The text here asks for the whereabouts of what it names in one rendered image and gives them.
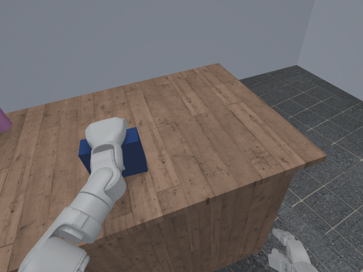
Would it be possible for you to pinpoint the sponge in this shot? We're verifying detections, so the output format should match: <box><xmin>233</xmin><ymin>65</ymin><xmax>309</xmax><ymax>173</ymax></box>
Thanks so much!
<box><xmin>78</xmin><ymin>127</ymin><xmax>148</xmax><ymax>177</ymax></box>

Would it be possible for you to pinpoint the robot left forearm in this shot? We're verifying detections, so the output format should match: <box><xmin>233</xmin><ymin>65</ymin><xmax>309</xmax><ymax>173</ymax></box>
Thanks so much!
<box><xmin>18</xmin><ymin>141</ymin><xmax>126</xmax><ymax>272</ymax></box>

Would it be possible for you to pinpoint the robot right hand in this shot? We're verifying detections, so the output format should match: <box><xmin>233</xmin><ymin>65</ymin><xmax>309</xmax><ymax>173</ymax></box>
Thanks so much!
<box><xmin>268</xmin><ymin>228</ymin><xmax>311</xmax><ymax>272</ymax></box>

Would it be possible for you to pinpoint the robot left hand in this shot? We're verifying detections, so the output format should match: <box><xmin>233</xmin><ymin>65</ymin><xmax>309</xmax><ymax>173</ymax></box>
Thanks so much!
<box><xmin>85</xmin><ymin>117</ymin><xmax>128</xmax><ymax>170</ymax></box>

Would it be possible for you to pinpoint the robot left upper arm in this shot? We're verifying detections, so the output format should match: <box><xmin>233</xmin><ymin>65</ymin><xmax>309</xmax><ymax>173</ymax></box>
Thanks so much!
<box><xmin>23</xmin><ymin>234</ymin><xmax>90</xmax><ymax>272</ymax></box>

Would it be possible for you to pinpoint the table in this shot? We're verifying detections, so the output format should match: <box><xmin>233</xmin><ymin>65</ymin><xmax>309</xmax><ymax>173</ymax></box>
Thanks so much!
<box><xmin>0</xmin><ymin>63</ymin><xmax>327</xmax><ymax>272</ymax></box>

